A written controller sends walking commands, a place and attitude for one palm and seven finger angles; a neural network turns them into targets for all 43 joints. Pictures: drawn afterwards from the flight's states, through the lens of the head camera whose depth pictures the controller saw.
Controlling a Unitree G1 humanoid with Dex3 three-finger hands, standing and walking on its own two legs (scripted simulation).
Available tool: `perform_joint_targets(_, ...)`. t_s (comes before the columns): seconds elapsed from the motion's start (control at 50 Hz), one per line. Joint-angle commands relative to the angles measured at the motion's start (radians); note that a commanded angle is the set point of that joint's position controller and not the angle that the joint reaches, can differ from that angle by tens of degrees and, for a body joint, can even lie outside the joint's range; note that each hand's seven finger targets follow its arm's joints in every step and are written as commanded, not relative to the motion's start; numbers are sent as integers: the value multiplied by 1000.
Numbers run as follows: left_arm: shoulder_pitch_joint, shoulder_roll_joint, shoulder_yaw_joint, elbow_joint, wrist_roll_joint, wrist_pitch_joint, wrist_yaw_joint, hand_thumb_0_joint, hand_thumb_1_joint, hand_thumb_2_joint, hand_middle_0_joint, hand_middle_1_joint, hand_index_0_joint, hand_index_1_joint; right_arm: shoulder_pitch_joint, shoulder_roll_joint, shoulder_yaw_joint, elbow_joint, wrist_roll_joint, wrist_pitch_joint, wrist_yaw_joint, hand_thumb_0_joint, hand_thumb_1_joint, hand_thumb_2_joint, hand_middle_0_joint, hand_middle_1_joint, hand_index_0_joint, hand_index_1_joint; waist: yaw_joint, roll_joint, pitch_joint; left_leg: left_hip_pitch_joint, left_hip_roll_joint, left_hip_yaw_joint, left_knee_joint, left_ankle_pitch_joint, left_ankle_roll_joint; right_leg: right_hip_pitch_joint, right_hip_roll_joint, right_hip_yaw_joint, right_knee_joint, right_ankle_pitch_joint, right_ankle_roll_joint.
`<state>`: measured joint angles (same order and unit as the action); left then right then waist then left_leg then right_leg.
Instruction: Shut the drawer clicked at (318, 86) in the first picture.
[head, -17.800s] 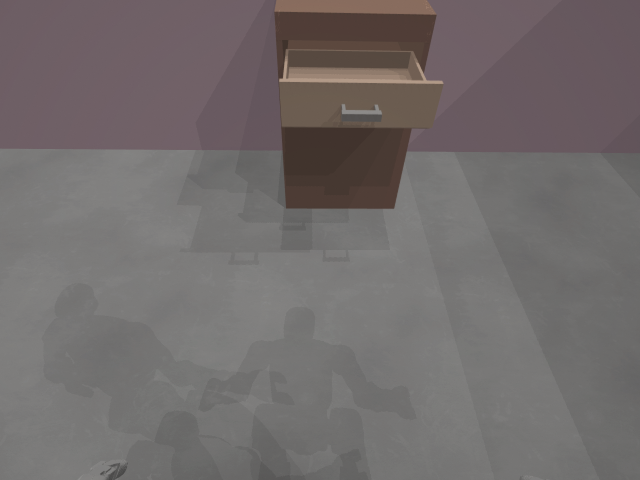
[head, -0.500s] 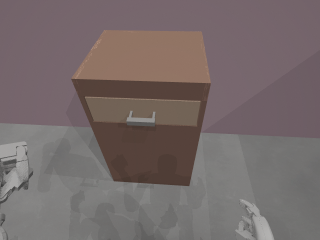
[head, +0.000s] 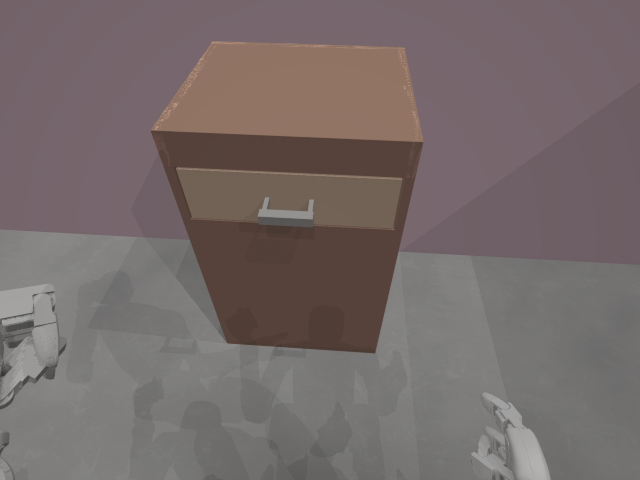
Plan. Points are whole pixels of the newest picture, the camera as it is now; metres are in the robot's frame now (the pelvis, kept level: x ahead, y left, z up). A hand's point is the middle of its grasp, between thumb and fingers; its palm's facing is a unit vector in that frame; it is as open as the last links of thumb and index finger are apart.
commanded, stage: step back with the hand held close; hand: left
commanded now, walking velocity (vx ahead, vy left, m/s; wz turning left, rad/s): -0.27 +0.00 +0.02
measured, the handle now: (287, 210) +0.64 +0.12 -0.08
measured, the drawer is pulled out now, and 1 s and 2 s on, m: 0.00 0.00 0.00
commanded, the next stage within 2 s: stop stepping back and stand still in 0.80 s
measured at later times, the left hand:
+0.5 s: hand (38, 395) +0.15 +0.24 +0.16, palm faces +0.36 -0.79 -0.50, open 3.2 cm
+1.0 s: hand out of the picture +0.08 +0.18 +0.20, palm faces +0.21 -0.79 -0.58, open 3.2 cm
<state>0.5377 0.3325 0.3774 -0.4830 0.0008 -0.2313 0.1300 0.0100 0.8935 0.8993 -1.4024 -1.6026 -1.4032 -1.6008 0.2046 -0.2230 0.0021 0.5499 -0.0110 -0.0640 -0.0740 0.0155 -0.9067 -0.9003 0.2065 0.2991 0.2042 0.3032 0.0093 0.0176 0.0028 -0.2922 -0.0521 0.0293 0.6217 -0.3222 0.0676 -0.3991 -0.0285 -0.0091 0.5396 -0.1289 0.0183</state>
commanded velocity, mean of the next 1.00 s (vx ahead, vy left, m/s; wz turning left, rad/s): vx -0.31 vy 0.02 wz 0.00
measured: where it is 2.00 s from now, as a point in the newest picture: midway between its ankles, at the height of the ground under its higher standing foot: outside the picture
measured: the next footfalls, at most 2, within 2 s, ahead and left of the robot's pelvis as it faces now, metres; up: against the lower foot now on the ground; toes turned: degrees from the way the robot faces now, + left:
right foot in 0.74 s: -0.13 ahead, -0.12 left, +0.00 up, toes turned +3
left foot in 1.02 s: -0.08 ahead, +0.05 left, +0.00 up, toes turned -1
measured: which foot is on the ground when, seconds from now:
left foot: down 0.00-0.86, up 0.88-1.00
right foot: down 0.00-0.48, up 0.50-0.72, down 0.74-1.00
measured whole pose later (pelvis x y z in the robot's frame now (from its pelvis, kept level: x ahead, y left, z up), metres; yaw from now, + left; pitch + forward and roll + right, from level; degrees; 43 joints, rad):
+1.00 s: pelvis -0.13 -0.05 +0.01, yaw -4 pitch +6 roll +0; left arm 0.75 0.52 0.50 -0.70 -0.07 -0.29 0.11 0.01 0.89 0.90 -1.40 -1.60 -1.40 -1.60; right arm 0.19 -0.20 0.01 0.57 0.01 -0.04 -0.06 0.02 -0.91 -0.90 0.21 0.30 0.21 0.30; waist -0.03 -0.06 -0.04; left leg -0.46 -0.01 0.05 0.67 -0.25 0.01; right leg -0.18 0.05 0.06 0.41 -0.32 -0.04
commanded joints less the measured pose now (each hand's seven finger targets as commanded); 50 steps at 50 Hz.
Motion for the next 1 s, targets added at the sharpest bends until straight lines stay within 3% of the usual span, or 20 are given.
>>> perform_joint_targets(0.0,-33,212,116,-270,0,-83,23,0,900,900,-1400,-1600,-1400,-1600,-71,-138,-58,-164,-1,-53,-5,0,-900,-900,200,300,200,300,-25,-36,-36,-274,103,-147,-213,-250,28,202,-69,160,-122,-234,-43)
perform_joint_targets(0.08,11,227,154,-333,15,-101,38,0,900,900,-1400,-1600,-1400,-1600,-76,-148,-58,-180,3,-76,-11,0,-900,-900,200,300,200,300,-15,172,-105,-477,199,-247,-384,-327,70,451,32,54,153,1,-1)
perform_joint_targets(0.2,31,229,172,-289,3,-104,22,0,900,900,-1400,-1600,-1400,-1600,-56,-139,-78,-156,-2,-80,-8,0,-900,-900,200,300,200,300,-19,8,-86,-421,123,-150,-203,-28,24,420,-23,156,92,344,-32)
perform_joint_targets(0.28,31,216,148,-235,-22,-98,15,0,900,900,-1400,-1600,-1400,-1600,-60,-129,-89,-130,-2,-56,8,0,-900,-900,200,300,200,300,-29,-109,-86,-213,64,-93,-55,-2,-15,176,-130,257,-109,149,-85)
perform_joint_targets(0.36,77,235,161,-250,-32,-109,30,0,900,900,-1400,-1600,-1400,-1600,-63,-119,-93,-118,10,-28,19,0,-900,-900,200,300,200,300,-33,-146,-139,-102,52,-82,-19,-96,-14,55,-157,233,-217,-163,-93)
perform_joint_targets(0.42,100,246,175,-308,-19,-124,39,0,900,900,-1400,-1600,-1400,-1600,-79,-136,-84,-139,10,-35,10,0,-900,-900,200,300,200,300,-40,21,-128,-201,144,-189,-223,-191,38,104,-36,121,-57,-177,-30)
perform_joint_targets(0.46,68,239,184,-363,10,-134,40,0,900,900,-1400,-1600,-1400,-1600,-108,-155,-83,-164,9,-62,-5,0,-900,-900,200,300,200,300,-27,274,-125,-523,325,-380,-465,-392,119,377,112,32,338,-45,19)
perform_joint_targets(0.5,11,253,192,-388,15,-124,44,0,900,900,-1400,-1600,-1400,-1600,-78,-132,-87,-147,-12,-83,-17,0,-900,-900,200,300,200,300,-32,243,-103,-486,389,-424,-484,-254,149,279,121,86,535,-169,14)
perform_joint_targets(0.54,33,225,170,-363,6,-114,44,0,900,900,-1400,-1600,-1400,-1600,-70,-127,-96,-128,-13,-103,-10,0,-900,-900,200,300,200,300,-15,133,-100,-359,349,-329,-378,-61,129,212,109,91,456,-267,4)
perform_joint_targets(0.58,77,177,132,-304,-12,-103,38,0,900,900,-1400,-1600,-1400,-1600,-74,-119,-93,-110,-13,-116,-3,0,-900,-900,200,300,200,300,-12,134,-66,-215,295,-244,-324,67,81,162,86,50,216,-302,-5)
perform_joint_targets(0.62,84,163,87,-264,-28,-106,29,0,900,900,-1400,-1600,-1400,-1600,-59,-110,-77,-57,-19,-128,9,0,-900,-900,200,300,200,300,-21,148,-67,-6,271,-253,-302,242,53,44,80,26,16,-301,-12)
perform_joint_targets(0.72,-39,231,96,-338,-29,-150,5,0,900,900,-1400,-1600,-1400,-1600,-50,-125,-74,-4,-40,-123,21,0,-900,-900,200,300,200,300,-1,190,-299,428,252,-146,-147,967,12,40,63,26,-151,-38,-9)
perform_joint_targets(0.76,-7,273,146,-400,-42,-149,3,0,900,900,-1400,-1600,-1400,-1600,-73,-114,-73,-46,-30,-108,26,0,-900,-900,200,300,200,300,7,136,-402,471,229,-100,-121,938,6,99,57,25,-145,57,1)
perform_joint_targets(0.8,111,317,210,-445,-71,-137,-2,0,900,900,-1400,-1600,-1400,-1600,-93,-96,-60,-106,-6,-82,31,0,-900,-900,200,300,200,300,19,-18,-471,416,179,-26,-71,846,-10,181,16,38,-158,405,43)
perform_joint_targets(0.82,144,344,245,-449,-85,-132,-3,0,900,900,-1400,-1600,-1400,-1600,-113,-88,-50,-137,11,-69,28,0,-900,-900,200,300,200,300,16,-120,-457,311,134,40,-50,715,-30,236,-41,46,-157,645,73)
perform_joint_targets(0.84,193,358,289,-411,-94,-128,-4,0,900,900,-1400,-1600,-1400,-1600,-135,-81,-49,-157,28,-58,22,0,-900,-900,200,300,200,300,21,-263,-405,154,76,73,13,397,-49,281,-112,62,-169,850,98)
perform_joint_targets(0.86,210,345,297,-377,-94,-121,-2,0,900,900,-1400,-1600,-1400,-1600,-161,-78,-46,-173,45,-46,15,0,-900,-900,200,300,200,300,25,-310,-325,-43,33,63,91,76,-57,318,-178,95,-152,970,87)
perform_joint_targets(0.88,271,347,329,-310,-88,-100,6,0,900,900,-1400,-1600,-1400,-1600,-192,-78,-36,-190,53,-38,10,0,-900,-900,200,300,200,300,41,-287,-287,-186,19,10,174,-91,-58,333,-237,141,-146,1000,61)
perform_joint_targets(0.94,264,266,240,-252,-83,-52,15,0,900,900,-1400,-1600,-1400,-1600,-145,-61,-22,-143,28,-21,-4,0,-900,-900,200,300,200,300,-13,-60,-168,-156,60,-3,55,45,-55,268,-210,146,-110,707,-83)
perform_joint_targets(0.98,194,217,163,-255,-82,-44,16,0,900,900,-1400,-1600,-1400,-1600,-114,-99,-29,-119,23,-35,-9,0,-900,-900,200,300,200,300,-51,35,-140,88,69,15,-147,365,-41,143,-130,54,-57,487,-39)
